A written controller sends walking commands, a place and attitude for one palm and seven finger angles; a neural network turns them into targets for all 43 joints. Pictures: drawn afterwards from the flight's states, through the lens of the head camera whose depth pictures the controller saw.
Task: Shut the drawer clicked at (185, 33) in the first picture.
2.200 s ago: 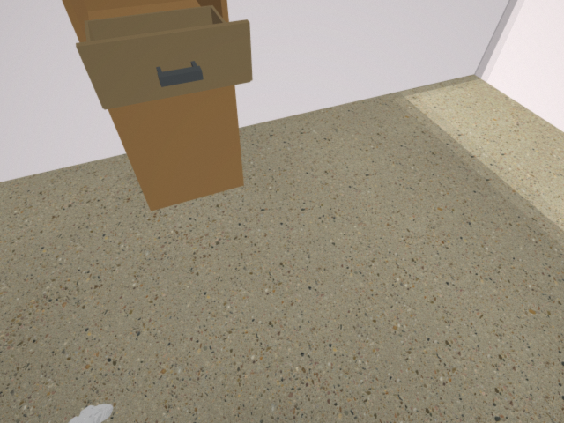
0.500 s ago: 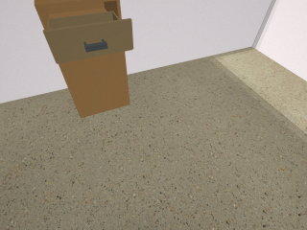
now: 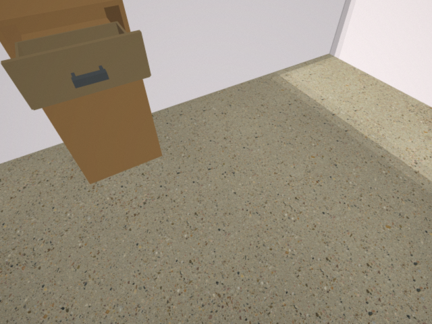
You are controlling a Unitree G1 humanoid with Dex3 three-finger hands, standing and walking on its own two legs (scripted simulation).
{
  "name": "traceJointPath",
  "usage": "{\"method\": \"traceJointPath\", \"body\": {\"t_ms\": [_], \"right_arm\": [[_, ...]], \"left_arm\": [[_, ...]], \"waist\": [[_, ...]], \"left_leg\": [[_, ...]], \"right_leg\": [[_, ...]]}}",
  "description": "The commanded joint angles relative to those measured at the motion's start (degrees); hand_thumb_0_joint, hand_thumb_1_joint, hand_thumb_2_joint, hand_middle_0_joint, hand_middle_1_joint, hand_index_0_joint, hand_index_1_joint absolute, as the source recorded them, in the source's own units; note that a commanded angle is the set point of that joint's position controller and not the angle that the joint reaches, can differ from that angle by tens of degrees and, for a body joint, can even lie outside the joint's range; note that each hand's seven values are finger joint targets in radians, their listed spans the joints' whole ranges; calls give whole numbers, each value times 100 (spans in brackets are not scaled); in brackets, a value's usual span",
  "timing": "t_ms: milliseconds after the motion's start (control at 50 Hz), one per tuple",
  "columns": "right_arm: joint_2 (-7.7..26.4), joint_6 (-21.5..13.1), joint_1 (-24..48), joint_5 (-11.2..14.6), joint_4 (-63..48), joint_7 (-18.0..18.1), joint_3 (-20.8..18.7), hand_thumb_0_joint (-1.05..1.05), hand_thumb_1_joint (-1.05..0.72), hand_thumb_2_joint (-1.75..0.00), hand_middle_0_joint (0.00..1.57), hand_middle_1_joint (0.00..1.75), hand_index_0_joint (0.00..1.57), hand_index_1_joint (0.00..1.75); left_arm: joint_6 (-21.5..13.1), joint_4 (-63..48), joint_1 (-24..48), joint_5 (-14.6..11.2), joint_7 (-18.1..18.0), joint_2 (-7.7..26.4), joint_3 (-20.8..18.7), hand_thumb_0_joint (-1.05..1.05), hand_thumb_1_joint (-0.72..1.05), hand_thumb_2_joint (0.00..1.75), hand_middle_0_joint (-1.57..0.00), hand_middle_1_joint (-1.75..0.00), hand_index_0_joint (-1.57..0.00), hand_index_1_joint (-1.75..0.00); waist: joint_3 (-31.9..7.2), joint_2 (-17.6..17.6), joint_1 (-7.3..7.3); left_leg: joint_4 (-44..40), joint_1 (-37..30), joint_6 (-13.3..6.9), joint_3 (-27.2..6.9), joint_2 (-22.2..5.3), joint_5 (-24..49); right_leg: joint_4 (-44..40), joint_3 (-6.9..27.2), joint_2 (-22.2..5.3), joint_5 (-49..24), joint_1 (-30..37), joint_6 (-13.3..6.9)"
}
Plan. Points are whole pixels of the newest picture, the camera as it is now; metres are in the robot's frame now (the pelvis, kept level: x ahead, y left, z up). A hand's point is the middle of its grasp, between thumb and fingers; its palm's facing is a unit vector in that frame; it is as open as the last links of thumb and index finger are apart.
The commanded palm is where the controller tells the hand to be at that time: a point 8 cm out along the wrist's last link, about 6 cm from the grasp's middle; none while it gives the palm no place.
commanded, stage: walk to a spot facing it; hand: left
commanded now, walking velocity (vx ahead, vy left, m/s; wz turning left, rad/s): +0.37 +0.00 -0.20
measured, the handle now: (89, 75) +0.80 +0.46 +0.05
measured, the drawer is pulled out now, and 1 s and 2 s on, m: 0.30 0.30 0.30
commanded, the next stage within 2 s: turn to face it in 0.72 s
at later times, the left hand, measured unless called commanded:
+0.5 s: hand out of the picture +0.12 +0.18 -0.18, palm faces +0.02 -0.99 -0.15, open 7.4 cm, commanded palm none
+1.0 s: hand (190, 173) +0.58 +0.12 -0.16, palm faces -0.28 -0.94 -0.18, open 7.4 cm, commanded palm none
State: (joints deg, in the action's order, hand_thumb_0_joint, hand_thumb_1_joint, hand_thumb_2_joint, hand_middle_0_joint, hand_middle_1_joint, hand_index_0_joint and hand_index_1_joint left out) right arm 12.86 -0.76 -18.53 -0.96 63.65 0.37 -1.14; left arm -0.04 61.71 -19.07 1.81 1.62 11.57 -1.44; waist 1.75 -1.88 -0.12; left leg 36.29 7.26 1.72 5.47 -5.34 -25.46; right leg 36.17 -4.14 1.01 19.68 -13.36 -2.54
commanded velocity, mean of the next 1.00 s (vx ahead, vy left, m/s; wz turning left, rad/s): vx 0.24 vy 0.00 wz -0.11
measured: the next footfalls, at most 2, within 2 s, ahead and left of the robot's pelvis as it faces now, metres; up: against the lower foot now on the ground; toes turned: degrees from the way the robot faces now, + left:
left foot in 0.46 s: +0.36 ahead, +0.10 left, +0.00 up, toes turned +3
right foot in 1.00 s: +0.52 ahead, -0.15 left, +0.00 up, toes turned -21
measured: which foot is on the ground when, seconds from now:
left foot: up 0.00-0.44, down 0.46-1.00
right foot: down 0.00-0.46, up 0.48-0.98, down 1.00-1.00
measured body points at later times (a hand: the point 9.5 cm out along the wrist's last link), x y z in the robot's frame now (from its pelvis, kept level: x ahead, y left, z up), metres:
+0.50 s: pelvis +0.23 +0.03 -0.01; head +0.25 +0.04 +0.43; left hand +0.12 +0.24 -0.17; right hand +0.32 -0.20 -0.15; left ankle +0.32 +0.09 -0.72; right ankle +0.00 -0.07 -0.67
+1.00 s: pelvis +0.43 -0.01 +0.00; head +0.46 -0.02 +0.45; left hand +0.59 +0.17 -0.15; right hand +0.28 -0.18 -0.15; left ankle +0.32 +0.10 -0.72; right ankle +0.49 -0.13 -0.73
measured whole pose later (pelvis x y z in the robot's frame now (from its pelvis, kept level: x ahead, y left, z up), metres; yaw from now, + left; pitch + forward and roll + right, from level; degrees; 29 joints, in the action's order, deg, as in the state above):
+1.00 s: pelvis +0.43 -0.01 +0.00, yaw -13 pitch +0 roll +0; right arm 5.7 -3.0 -26.6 -0.9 64.3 1.7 -0.9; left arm -0.5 55.7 -6.6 2.2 0.0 9.6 -2.6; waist 4.8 0.8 4.1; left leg 30.9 1.1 0.0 15.8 -3.9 -27.3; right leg 32.8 -7.9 -2.9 5.1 -23.3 -1.5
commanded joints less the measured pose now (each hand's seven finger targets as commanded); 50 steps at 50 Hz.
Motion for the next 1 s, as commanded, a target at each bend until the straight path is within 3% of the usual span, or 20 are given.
{"method": "traceJointPath", "body": {"t_ms": [0, 40, 80, 180, 320, 360, 380, 400, 420, 440, 460, 520, 560, 620, 740, 840, 900, 940, 960, 980], "right_arm": [[596, -251, 1126, 0, -824, -24, -167, 0, -90, -90, 20, 30, 20, 30], [356, -261, 1112, -17, -740, -42, -170, 0, -90, -90, 20, 30, 20, 30], [166, -200, 855, -43, -566, -87, -188, 0, -90, -90, 20, 30, 20, 30], [-48, -97, 910, -10, -644, -157, -226, 0, -90, -90, 20, 30, 20, 30], [-169, -216, 1698, 39, -1030, -211, -167, 0, -90, -90, 20, 30, 20, 30], [-117, -271, 1212, 35, -890, -150, -198, 0, -90, -90, 20, 30, 20, 30], [10, -306, 445, 8, -665, -95, -255, 0, -90, -90, 20, 30, 20, 30], [218, -324, -456, -32, -395, -50, -311, 0, -90, -90, 20, 30, 20, 30], [697, -326, -1190, -117, -210, 16, -420, 0, -90, -90, 20, 30, 20, 30], [1180, -338, -1506, -146, -163, 52, -535, 0, -90, -90, 20, 30, 20, 30], [1034, -293, -1135, -12, -240, 69, -481, 0, -90, -90, 20, 30, 20, 30], [66, -402, -94, -37, -465, 98, -235, 0, -90, -90, 20, 30, 20, 30], [-115, -514, -64, -46, -418, 102, -177, 0, -90, -90, 20, 30, 20, 30], [-91, -571, -40, -17, -513, 114, -209, 0, -90, -90, 20, 30, 20, 30], [171, -532, -437, 25, -504, 147, -226, 0, -90, -90, 20, 30, 20, 30], [202, -406, -1006, -57, -307, 171, -178, 0, -90, -90, 20, 30, 20, 30], [218, -324, -1052, -54, -142, 176, -159, 0, -90, -90, 20, 30, 20, 30], [230, -295, -926, 9, -120, 164, -149, 0, -90, -90, 20, 30, 20, 30], [80, -291, -978, 56, -125, 138, -127, 0, -90, -90, 20, 30, 20, 30], [-175, -278, -1157, 123, -264, 106, -115, 0, -90, -90, 20, 30, 20, 30]], "left_arm": [[-337, 222, -1785, -122, -260, 1218, -323, 0, 90, 90, -20, -30, -20, -30], [-358, 110, -1409, -83, -276, 832, -220, 0, 90, 90, -20, -30, -20, -30], [-413, 69, -1188, -68, -298, 611, -176, 0, 90, 90, -20, -30, -20, -30], [-503, 214, -1336, -61, -333, 357, -107, 0, 90, 90, -20, -30, -20, -30], [-517, 363, -1485, -44, -424, 245, -123, 0, 90, 90, -20, -30, -20, -30], [-528, 345, -1347, -47, -427, 411, -185, 0, 90, 90, -20, -30, -20, -30], [-535, 336, -1197, -31, -427, 483, -217, 0, 90, 90, -20, -30, -20, -30], [-542, 278, -1137, -76, -412, 503, -239, 0, 90, 90, -20, -30, -20, -30], [-542, 222, -1357, -136, -368, 282, -254, 0, 90, 90, -20, -30, -20, -30], [-520, 120, -1696, -222, -288, -116, -187, 0, 90, 90, -20, -30, -20, -30], [-505, 19, -1303, -165, -316, 39, -190, 0, 90, 90, -20, -30, -20, -30], [-328, -115, -508, -41, -208, -140, -214, 0, 90, 90, -20, -30, -20, -30], [-162, -104, -728, 19, -163, -335, -219, 0, 90, 90, -20, -30, -20, -30], [23, -267, -657, 42, -125, -322, -284, 0, 90, 90, -20, -30, -20, -30], [119, -817, 506, 18, 12, -87, -353, 0, 90, 90, -20, -30, -20, -30], [39, -1023, 1323, -16, -34, -229, -221, 0, 90, 90, -20, -30, -20, -30], [-71, -849, 925, -3, -144, -193, -146, 0, 90, 90, -20, -30, -20, -30], [-186, -601, 199, 9, -194, 43, -172, 0, 90, 90, -20, -30, -20, -30], [-284, -433, -218, 28, -247, 399, -251, 0, 90, 90, -20, -30, -20, -30], [-356, -350, -708, 19, -313, 921, -369, 0, 90, 90, -20, -30, -20, -30]], "waist": [[426, 1585, -755], [567, 569, -492], [471, 257, -237], [545, 748, -64], [839, 879, -176], [509, 914, 63], [103, 829, 412], [-373, 735, 766], [-1084, -70, 952], [-1589, -1466, 717], [-1282, -783, 575], [510, 138, 87], [470, -44, -168], [340, -192, -298], [571, -319, -78], [591, -401, 320], [137, -483, 164], [-391, -426, -203], [-850, 54, -376], [-1449, 1108, -470]], "left_leg": [[2842, 3344, -267, -341, 49, -342], [3059, 3380, -201, -382, -131, 146], [2961, 3173, -112, -286, -174, 639], [2522, 3268, 12, -64, -111, 1459], [769, 2688, -238, 208, 71, 1647], [349, 1676, -409, 410, 405, 1512], [55, 886, -501, 408, 554, 1590], [-243, -191, -614, 228, 515, 1882], [-410, -1554, -912, -971, -441, 1918], [-1377, -2408, -1578, -3451, -2123, 2114], [-2038, -1713, -1726, -3835, -2282, 1471], [-2537, 702, -1218, -2246, -1698, 950], [-2469, 1121, -945, -1065, -1307, 1796], [-2571, 1085, -919, -324, -1167, 2281], [-2452, 90, -797, 247, -1111, 3346], [-1905, -382, -904, 564, -1070, 5089], [-1253, -632, -877, 410, -1107, 5948], [-310, -486, -647, 352, -875, 5541], [629, 366, -428, 353, -644, 4374], [2203, 1690, -144, 505, 135, 726]], "right_leg": [[-2331, 3503, -2116, -1331, 1809, -886], [-2210, 2970, -1968, -1728, 1482, -1105], [-2284, 2250, -1675, -1992, 1290, -942], [-2485, 1371, -1253, -2728, 1130, -693], [-2324, 1057, -1188, -4063, 1250, -587], [-1647, 890, -1194, -5426, 1278, -546], [-866, 734, -1112, -5684, 1271, -447], [280, 604, -943, -5347, 862, -322], [1771, 400, -498, -3486, -111, -168], [3895, 275, 335, 924, -1506, -44], [4612, 757, 50, 1044, -1734, -164], [4476, 752, -625, -143, -1955, -58], [4045, 651, -673, -345, -1599, 25], [3689, 569, -771, -828, -1844, 200], [2479, 192, -820, -1508, -2749, 413], [735, -310, -488, -1239, -2022, 303], [75, -442, -241, -1104, -1034, 139], [-719, -479, -226, -1710, 165, 163], [-687, 52, -832, -3411, 1470, 32], [-519, 1649, -2442, -6074, 2669, -635]]}}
